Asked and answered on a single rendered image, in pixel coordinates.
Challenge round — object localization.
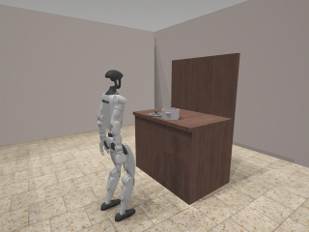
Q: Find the right robot hand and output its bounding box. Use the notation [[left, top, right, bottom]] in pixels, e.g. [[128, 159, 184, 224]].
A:
[[115, 153, 127, 174]]

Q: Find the pot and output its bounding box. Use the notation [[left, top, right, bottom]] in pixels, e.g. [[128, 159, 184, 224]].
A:
[[161, 107, 180, 121]]

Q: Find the right robot thigh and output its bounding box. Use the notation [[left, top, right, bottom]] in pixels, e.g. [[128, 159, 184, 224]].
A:
[[114, 143, 135, 185]]

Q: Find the table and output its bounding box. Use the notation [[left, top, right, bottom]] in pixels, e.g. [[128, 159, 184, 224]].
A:
[[132, 53, 240, 205]]

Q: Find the left robot upper arm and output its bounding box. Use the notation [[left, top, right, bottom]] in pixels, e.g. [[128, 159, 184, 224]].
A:
[[97, 93, 105, 122]]

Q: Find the robot left forearm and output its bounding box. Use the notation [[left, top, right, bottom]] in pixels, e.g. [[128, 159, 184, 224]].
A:
[[97, 119, 106, 140]]

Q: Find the right robot upper arm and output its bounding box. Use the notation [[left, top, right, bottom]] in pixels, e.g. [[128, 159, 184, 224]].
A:
[[110, 95, 126, 128]]

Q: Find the robot right forearm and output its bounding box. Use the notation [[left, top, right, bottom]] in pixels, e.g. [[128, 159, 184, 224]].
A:
[[111, 121, 124, 154]]

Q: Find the left robot hand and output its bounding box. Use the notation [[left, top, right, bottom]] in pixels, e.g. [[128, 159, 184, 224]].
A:
[[98, 139, 110, 156]]

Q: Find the lid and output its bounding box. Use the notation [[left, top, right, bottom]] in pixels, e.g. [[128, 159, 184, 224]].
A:
[[147, 112, 161, 117]]

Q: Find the left robot foot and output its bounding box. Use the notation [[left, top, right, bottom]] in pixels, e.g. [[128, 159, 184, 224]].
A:
[[100, 199, 121, 211]]

